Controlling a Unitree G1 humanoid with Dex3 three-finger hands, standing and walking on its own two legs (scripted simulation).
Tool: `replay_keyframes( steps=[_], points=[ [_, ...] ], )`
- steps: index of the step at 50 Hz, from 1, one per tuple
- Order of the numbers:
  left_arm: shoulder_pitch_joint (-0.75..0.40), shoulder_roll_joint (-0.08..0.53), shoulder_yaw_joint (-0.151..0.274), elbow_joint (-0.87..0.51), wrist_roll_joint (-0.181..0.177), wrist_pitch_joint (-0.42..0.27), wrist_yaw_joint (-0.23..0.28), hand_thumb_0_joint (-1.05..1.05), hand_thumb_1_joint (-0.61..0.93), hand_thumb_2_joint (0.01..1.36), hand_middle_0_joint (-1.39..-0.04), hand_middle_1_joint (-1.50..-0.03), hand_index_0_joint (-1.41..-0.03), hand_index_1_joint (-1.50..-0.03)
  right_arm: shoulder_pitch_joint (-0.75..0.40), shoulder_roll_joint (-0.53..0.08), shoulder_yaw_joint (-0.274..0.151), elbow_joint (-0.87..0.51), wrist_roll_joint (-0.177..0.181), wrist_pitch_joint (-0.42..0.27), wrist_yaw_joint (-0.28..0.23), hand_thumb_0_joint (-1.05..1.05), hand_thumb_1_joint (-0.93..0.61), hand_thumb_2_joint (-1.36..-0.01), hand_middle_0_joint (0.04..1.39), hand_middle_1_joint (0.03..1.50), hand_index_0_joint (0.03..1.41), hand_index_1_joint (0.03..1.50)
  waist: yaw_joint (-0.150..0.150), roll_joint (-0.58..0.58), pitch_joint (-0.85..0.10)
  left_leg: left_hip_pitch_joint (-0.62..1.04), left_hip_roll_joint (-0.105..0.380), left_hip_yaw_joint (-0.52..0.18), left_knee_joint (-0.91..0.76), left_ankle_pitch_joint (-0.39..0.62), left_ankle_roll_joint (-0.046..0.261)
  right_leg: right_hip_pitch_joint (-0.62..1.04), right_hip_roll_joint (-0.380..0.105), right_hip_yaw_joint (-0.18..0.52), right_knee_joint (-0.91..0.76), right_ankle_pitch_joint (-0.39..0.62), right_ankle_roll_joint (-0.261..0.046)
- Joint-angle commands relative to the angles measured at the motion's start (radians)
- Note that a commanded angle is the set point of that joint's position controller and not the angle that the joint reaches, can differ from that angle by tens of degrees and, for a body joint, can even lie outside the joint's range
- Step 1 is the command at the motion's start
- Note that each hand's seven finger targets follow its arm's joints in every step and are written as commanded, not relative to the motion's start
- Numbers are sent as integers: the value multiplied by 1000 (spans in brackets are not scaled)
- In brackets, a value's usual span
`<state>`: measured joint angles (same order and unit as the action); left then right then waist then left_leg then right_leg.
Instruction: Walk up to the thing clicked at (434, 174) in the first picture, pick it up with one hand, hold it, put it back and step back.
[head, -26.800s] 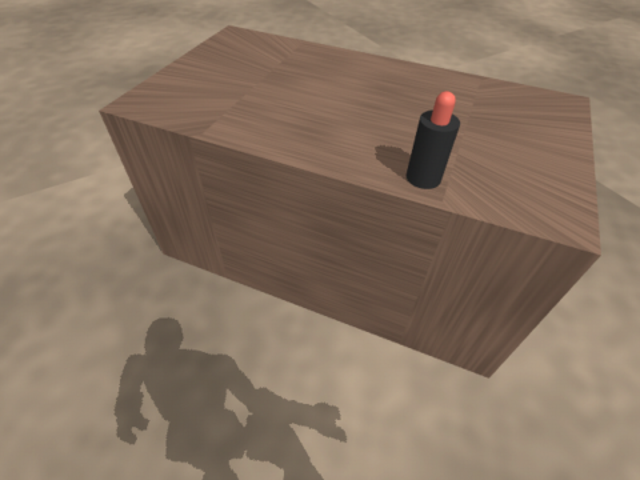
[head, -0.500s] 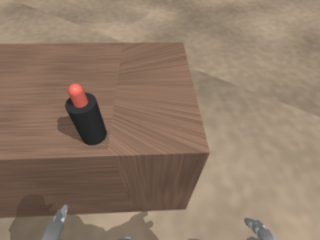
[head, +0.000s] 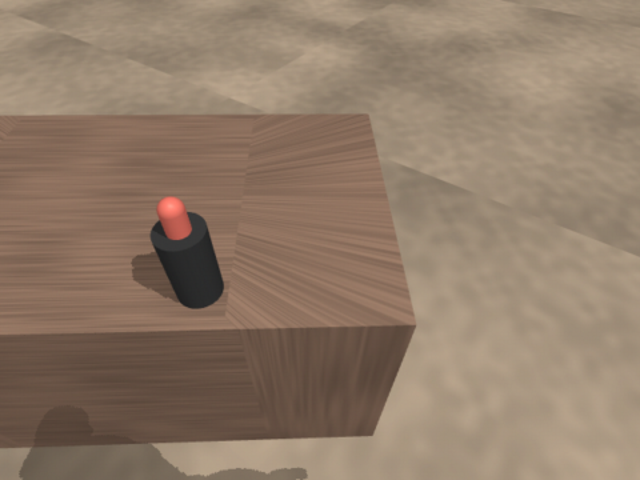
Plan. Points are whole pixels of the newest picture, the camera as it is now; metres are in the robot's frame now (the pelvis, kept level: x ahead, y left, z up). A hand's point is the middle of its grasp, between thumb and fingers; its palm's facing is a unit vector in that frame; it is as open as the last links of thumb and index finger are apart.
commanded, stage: stand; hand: left
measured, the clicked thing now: (186, 250) +0.47 +0.22 -0.01
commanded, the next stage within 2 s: none
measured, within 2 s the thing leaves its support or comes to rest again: neither
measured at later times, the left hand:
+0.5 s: hand out of the picture +0.05 +0.25 -0.15, palm faces -0.02 -0.94 -0.34, open 7.4 cm
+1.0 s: hand out of the picture +0.08 +0.25 -0.15, palm faces -0.03 -0.94 -0.33, open 7.4 cm
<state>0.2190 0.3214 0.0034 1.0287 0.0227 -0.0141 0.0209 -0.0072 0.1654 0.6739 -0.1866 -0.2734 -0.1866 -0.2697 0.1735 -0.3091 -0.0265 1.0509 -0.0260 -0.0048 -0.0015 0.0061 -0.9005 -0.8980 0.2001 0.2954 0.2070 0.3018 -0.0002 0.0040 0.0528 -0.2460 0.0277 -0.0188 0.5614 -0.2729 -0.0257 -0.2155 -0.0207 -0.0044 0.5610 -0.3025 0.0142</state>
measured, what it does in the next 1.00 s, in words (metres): stands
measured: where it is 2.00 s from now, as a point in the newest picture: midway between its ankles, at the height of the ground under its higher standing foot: outside the picture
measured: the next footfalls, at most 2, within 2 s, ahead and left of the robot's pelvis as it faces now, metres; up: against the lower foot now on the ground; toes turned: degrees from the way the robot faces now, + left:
none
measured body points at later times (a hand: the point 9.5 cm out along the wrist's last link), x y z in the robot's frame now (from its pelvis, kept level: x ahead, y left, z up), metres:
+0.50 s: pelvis +0.00 +0.00 +0.01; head +0.00 +0.01 +0.46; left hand +0.06 +0.30 -0.13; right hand +0.05 -0.29 -0.12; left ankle +0.02 +0.14 -0.73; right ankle +0.00 -0.13 -0.73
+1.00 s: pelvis +0.01 +0.01 +0.02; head +0.03 +0.01 +0.47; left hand +0.08 +0.30 -0.12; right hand +0.08 -0.29 -0.12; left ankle +0.02 +0.14 -0.73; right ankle +0.00 -0.13 -0.73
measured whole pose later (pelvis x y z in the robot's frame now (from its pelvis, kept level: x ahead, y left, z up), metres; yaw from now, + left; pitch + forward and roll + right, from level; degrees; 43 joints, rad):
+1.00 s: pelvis +0.01 +0.01 +0.02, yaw +0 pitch -2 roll +0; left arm 0.11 0.33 0.01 1.17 0.01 -0.02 0.01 0.00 0.91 0.90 -0.20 -0.30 -0.20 -0.30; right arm 0.11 -0.34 -0.01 1.16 -0.01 -0.01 0.00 0.00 -0.90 -0.90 0.20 0.30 0.21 0.30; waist 0.00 0.00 0.06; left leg -0.13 0.02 0.00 0.34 -0.18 -0.02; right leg -0.10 -0.03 0.00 0.33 -0.20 0.03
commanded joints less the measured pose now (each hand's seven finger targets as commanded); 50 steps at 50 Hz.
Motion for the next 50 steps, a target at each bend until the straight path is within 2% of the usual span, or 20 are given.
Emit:
replay_keyframes(
  steps=[1, 3, 6, 11, 15, 18, 21, 22, 26, 29, 34, 37, 43, 46, 50],
  points=[
    [-42, 206, 41, -24, -5, -29, 10, 0, 880, 900, -200, -300, -200, -301, -34, -202, -36, -26, 3, -22, -17, 0, -900, -900, 200, 300, 200, 300, -3, -3, -36, 69, 66, -86, -152, 107, 54, 1, -85, 99, -183, 123, -50],
    [-54, 210, 40, -5, -6, -31, 10, 0, 900, 900, -200, -300, -200, -301, -33, -200, -32, -9, 2, -23, -17, 0, -900, -900, 200, 300, 200, 300, -2, -9, -41, 68, 72, -84, -172, 127, 54, 34, -89, 96, -190, 146, -45],
    [-68, 209, 40, 19, -4, -29, 8, 0, 900, 900, -200, -300, -200, -301, -53, -205, -32, 5, 4, -21, -17, 0, -900, -900, 200, 300, 200, 300, 2, -3, -16, 64, 71, -85, -205, 81, 50, 36, -87, 90, -225, 98, -40],
    [-96, 209, 39, 51, -5, -30, 5, 0, 900, 900, -200, -300, -200, -301, -58, -197, -27, 31, 5, -23, -16, 0, -900, -900, 200, 300, 200, 300, 3, -3, -27, 86, 76, -81, -230, 112, 45, 71, -95, 89, -243, 135, -35],
    [-108, 211, 39, 69, -3, -25, 3, 0, 900, 900, -200, -300, -200, -301, -75, -208, -28, 38, 5, -21, -13, 0, -900, -900, 200, 300, 200, 300, 4, 7, -8, 79, 76, -83, -255, 56, 42, 51, -89, 84, -267, 61, -31],
    [-118, 212, 38, 73, -5, -26, 1, 0, 900, 900, -200, -300, -200, -301, -72, -209, -26, 47, 5, -23, -13, 0, -900, -900, 200, 300, 200, 300, 4, 17, -31, 85, 84, -83, -261, 96, 44, 85, -98, 86, -262, 119, -32],
    [-124, 217, 39, 83, -5, -24, 0, 0, 900, 900, -200, -300, -200, -301, -74, -215, -25, 54, 6, -23, -14, 0, -900, -900, 200, 300, 200, 300, 2, 18, -28, 84, 85, -83, -271, 74, 42, 88, -96, 85, -264, 113, -27],
    [-122, 215, 37, 86, -5, -23, 1, 0, 900, 900, -200, -300, -200, -301, -85, -218, -27, 52, 7, -22, -14, 0, -900, -900, 200, 300, 200, 300, 7, 11, -29, 89, 84, -83, -269, 79, 42, 82, -96, 82, -269, 98, -28],
    [-129, 217, 35, 86, -5, -24, -1, 0, 900, 900, -200, -300, -200, -301, -81, -221, -25, 56, 8, -24, -13, 0, -900, -900, 200, 300, 200, 300, 1, 5, -48, 110, 86, -76, -269, 125, 41, 84, -100, 84, -276, 142, -27],
    [-132, 219, 35, 91, -7, -21, -1, 0, 900, 900, -200, -300, -200, -301, -74, -220, -23, 65, 8, -22, -13, 0, -900, -900, 200, 300, 200, 300, -2, 9, -35, 93, 86, -74, -279, 93, 41, 88, -99, 84, -277, 124, -26],
    [-129, 218, 33, 92, -5, -24, 0, 0, 900, 900, -200, -300, -200, -301, -88, -228, -23, 60, 10, -21, -11, 0, -900, -900, 200, 300, 200, 300, 0, -7, -52, 115, 89, -74, -271, 143, 43, 93, -103, 80, -279, 156, -23],
    [-128, 219, 32, 92, -8, -24, 0, 0, 900, 900, -200, -300, -200, -301, -87, -230, -22, 62, 9, -22, -11, 0, -900, -900, 200, 300, 200, 300, 0, -4, -74, 128, 94, -70, -263, 192, 47, 113, -109, 79, -275, 213, -21],
    [-124, 215, 33, 94, -10, -23, -1, 0, 900, 900, -200, -300, -200, -301, -90, -229, -19, 63, 12, -23, -11, 0, -900, -900, 200, 300, 200, 300, -1, 5, -61, 127, 90, -69, -272, 178, 44, 111, -107, 75, -280, 203, -19],
    [-130, 222, 36, 90, -9, -23, 0, 0, 900, 900, -200, -300, -200, -301, -96, -230, -19, 58, 13, -24, -13, 0, -900, -900, 200, 300, 200, 300, 0, -3, -77, 148, 95, -66, -263, 267, 44, 117, -108, 70, -271, 263, -18],
    [-134, 217, 37, 84, -10, -20, -2, 0, 900, 900, -200, -300, -200, -301, -91, -237, -18, 59, 11, -27, -15, 0, -900, -900, 200, 300, 200, 300, 1, 12, -82, 144, 101, -61, -261, 294, 44, 138, -112, 71, -265, 290, -17]
  ],
)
